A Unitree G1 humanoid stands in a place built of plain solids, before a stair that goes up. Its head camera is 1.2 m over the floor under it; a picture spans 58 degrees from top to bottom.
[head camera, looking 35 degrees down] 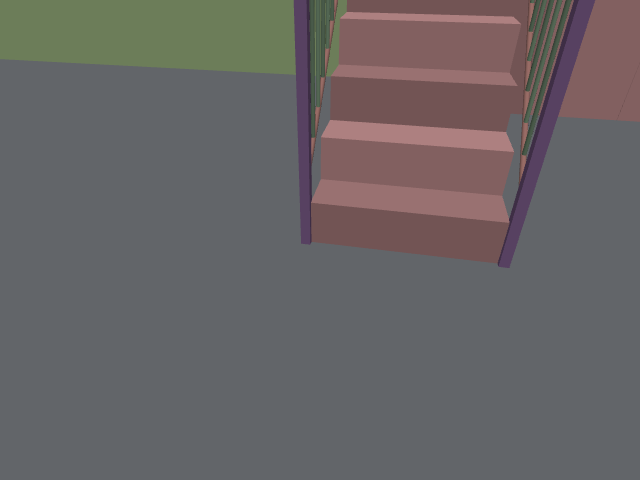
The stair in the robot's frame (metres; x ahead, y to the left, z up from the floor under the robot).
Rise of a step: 0.22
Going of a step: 0.24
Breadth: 0.86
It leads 11 degrees to the right of straight ahead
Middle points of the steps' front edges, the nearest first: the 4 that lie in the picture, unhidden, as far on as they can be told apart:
1.61 -0.38 0.22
1.85 -0.42 0.43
2.08 -0.47 0.65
2.31 -0.52 0.87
